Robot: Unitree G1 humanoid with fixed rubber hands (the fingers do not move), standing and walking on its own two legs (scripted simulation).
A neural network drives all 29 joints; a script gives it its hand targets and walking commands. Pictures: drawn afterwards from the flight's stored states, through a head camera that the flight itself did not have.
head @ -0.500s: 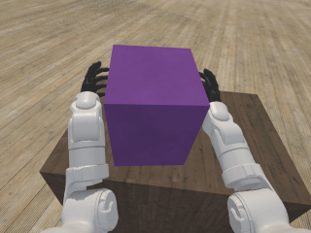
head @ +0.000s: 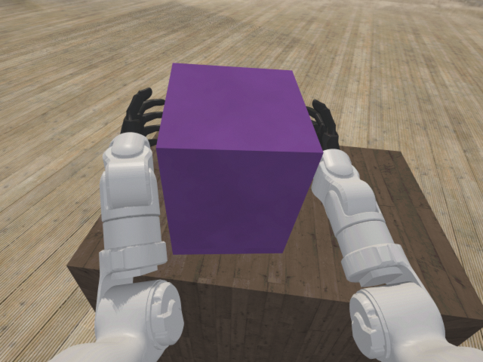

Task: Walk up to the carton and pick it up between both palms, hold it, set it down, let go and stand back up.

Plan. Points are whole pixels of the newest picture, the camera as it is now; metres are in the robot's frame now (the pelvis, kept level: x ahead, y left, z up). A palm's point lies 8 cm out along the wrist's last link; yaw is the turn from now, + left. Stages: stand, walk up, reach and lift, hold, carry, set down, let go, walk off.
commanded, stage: hold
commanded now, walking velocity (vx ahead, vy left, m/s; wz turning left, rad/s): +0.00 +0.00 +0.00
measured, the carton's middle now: (231, 164) +0.39 +0.01 +0.17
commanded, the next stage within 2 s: none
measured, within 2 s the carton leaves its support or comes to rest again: neither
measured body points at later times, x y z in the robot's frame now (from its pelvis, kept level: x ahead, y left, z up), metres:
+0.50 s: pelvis +0.01 +0.00 +0.00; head -0.04 +0.03 +0.45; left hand +0.38 +0.16 +0.23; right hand +0.38 -0.14 +0.21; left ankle +0.03 +0.12 -0.75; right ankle +0.01 -0.11 -0.75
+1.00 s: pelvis +0.01 +0.00 +0.00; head -0.06 +0.03 +0.44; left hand +0.38 +0.16 +0.24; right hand +0.38 -0.14 +0.23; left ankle +0.03 +0.12 -0.75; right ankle +0.01 -0.11 -0.75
